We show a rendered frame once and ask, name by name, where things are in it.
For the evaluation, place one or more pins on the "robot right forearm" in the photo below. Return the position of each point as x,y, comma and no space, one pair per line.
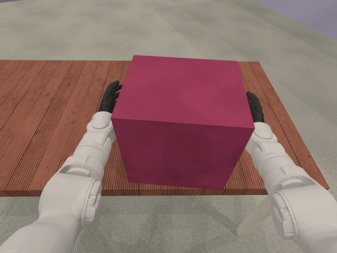
273,164

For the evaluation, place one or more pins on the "left robot upper arm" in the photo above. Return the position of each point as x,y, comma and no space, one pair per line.
70,203

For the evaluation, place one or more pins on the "table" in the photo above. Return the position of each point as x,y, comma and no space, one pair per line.
46,105

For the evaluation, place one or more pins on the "right robot hand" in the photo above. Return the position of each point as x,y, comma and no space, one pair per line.
255,107

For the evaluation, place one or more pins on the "carton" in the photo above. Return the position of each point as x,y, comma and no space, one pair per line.
182,122

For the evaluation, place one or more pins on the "left robot hand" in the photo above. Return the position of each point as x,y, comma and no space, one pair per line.
109,98

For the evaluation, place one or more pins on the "robot left forearm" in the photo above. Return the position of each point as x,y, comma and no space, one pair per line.
91,155

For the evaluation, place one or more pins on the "right robot upper arm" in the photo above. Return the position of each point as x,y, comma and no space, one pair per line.
306,215

